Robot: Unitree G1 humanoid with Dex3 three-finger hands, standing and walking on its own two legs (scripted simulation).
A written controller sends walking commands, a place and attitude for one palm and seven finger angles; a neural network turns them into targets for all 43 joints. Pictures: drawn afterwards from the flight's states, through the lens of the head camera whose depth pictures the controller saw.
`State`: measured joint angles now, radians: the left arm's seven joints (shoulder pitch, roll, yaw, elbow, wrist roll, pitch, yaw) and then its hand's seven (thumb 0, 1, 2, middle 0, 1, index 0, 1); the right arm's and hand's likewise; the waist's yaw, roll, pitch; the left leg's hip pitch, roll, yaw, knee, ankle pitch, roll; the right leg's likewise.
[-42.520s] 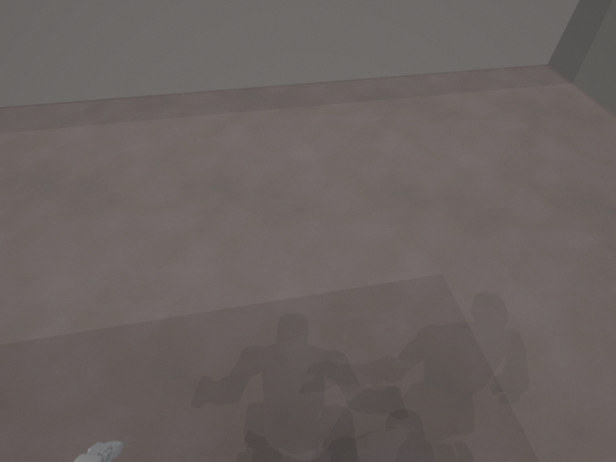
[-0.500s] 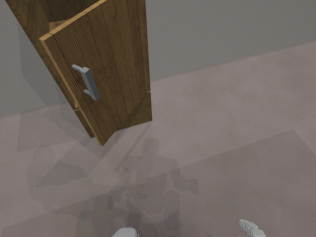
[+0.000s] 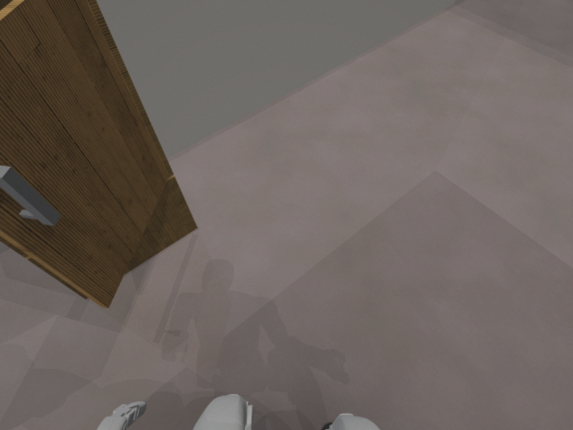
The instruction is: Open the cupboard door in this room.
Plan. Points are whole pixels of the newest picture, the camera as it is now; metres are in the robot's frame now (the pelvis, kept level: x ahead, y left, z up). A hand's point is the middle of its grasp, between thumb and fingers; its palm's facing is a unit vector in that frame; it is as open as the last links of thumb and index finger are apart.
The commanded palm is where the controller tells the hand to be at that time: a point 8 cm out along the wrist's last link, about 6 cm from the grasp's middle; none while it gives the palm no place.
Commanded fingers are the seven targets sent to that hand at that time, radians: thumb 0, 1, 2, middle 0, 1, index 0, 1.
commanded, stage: walk to a spot facing it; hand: left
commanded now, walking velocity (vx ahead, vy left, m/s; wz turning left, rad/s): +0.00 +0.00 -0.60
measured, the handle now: (16, 196) +0.42 +0.45 +0.03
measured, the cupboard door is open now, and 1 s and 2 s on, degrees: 41 41 41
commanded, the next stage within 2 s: turn to face it in 1.88 s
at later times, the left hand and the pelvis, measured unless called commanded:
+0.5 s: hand (206, 371) +0.21 +0.15 -0.15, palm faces -0.32 -0.92 -0.23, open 7.4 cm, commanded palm none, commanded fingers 0.00 0.90 0.90 -0.20 -0.30 -0.20 -0.30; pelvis +0.04 -0.01 +0.00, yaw -20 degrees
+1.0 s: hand (281, 272) +0.39 +0.04 -0.15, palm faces -0.60 -0.79 -0.15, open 7.4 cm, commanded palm none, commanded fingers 0.00 0.90 0.90 -0.20 -0.30 -0.20 -0.30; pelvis +0.19 -0.06 +0.02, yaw -37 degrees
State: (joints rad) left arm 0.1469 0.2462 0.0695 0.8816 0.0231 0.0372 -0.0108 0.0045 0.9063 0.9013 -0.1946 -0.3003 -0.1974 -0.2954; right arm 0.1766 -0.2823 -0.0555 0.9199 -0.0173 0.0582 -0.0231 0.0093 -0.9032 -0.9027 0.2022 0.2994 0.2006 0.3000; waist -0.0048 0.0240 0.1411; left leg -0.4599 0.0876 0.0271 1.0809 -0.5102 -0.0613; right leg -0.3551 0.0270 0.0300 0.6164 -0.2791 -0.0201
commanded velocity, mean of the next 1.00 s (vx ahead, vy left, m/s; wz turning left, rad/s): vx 0.24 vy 0.00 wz -0.55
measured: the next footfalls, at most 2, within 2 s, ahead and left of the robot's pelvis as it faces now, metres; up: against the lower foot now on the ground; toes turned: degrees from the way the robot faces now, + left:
left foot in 0.16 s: +0.08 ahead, +0.14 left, +0.00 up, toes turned -5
right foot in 0.46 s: +0.03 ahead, -0.14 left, +0.00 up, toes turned -23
